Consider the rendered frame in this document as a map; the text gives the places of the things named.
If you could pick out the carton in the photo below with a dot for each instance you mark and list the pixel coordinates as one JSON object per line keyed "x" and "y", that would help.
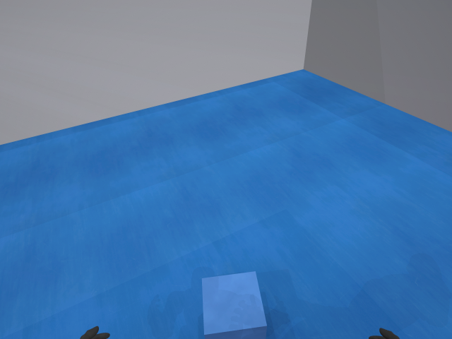
{"x": 232, "y": 307}

